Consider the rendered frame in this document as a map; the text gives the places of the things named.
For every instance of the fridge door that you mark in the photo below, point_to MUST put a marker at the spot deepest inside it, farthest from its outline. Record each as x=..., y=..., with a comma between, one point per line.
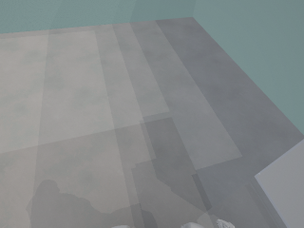
x=284, y=182

